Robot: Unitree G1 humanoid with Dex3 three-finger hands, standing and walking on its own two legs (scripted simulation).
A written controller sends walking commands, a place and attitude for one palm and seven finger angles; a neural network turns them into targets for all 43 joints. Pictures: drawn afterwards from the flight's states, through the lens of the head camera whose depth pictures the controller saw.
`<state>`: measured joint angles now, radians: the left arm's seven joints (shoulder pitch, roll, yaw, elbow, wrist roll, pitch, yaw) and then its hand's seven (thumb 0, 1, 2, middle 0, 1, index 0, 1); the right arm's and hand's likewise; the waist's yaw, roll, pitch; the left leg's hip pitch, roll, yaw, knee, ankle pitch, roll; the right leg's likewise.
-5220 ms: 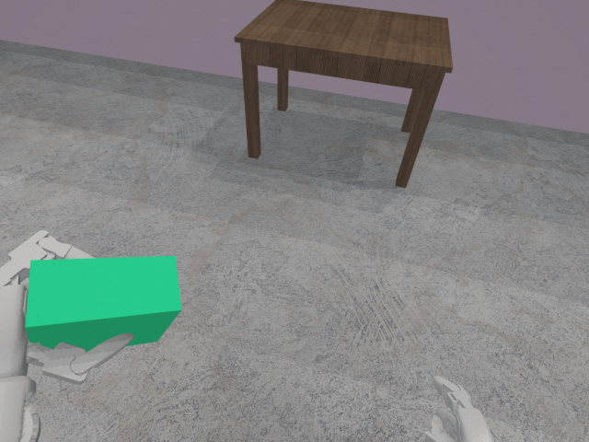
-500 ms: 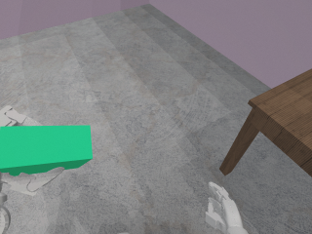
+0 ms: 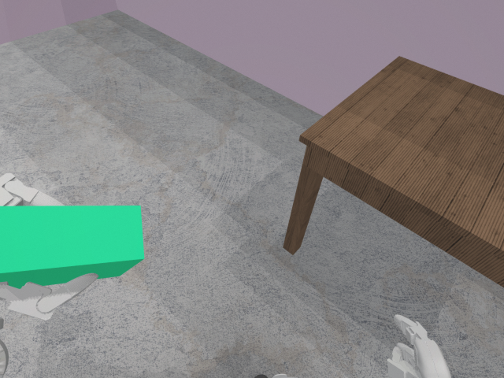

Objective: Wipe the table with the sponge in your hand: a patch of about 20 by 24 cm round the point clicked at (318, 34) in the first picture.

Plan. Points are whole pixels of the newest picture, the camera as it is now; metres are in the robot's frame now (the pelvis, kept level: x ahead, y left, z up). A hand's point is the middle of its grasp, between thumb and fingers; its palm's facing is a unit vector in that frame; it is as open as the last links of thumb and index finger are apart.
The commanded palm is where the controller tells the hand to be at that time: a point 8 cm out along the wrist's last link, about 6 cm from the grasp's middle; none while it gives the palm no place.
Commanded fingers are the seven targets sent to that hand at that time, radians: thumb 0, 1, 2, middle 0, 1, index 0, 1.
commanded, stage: turn to face it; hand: left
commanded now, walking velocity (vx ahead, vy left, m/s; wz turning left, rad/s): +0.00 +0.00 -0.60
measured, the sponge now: (91, 247) +0.23 +0.21 +0.16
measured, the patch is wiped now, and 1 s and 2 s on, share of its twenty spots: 0.00 0.00 0.00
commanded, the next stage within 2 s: take the last steps up to it in 1.72 s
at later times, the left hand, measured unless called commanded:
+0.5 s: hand (198, 265) +0.21 +0.08 +0.18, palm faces +0.02 -0.83 -0.56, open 10.2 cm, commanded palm +0.17 +0.15 +0.19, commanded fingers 0.00 0.10 1.30 -1.20 -1.60 -1.20 -1.60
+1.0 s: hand (304, 330) +0.15 -0.03 +0.17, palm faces -0.16 -0.84 -0.51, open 10.2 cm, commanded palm +0.12 +0.05 +0.19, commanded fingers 0.00 0.10 1.30 -1.20 -1.60 -1.20 -1.60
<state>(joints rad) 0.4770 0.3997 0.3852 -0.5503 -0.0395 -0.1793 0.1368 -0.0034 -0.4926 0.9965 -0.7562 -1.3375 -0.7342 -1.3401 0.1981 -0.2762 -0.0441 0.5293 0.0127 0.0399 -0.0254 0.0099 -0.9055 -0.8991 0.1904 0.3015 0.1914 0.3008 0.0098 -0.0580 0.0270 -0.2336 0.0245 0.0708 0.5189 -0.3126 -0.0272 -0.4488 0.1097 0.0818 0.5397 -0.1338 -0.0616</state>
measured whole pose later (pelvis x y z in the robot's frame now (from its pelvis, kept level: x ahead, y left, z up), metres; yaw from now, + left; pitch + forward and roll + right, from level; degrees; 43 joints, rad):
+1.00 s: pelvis -0.17 -0.08 -0.01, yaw -36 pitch -2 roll +1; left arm 0.39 0.38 0.36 -0.50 -0.02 -0.18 0.13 0.00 -0.49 1.00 -0.76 -1.34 -0.73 -1.34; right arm 0.17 -0.17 0.03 0.55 0.02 -0.03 0.01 0.01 -0.90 -0.90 0.20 0.30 0.20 0.30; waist 0.02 0.07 0.16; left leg -0.38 0.18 0.05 0.94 -0.48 -0.09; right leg -0.37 0.03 -0.09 0.69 -0.29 -0.07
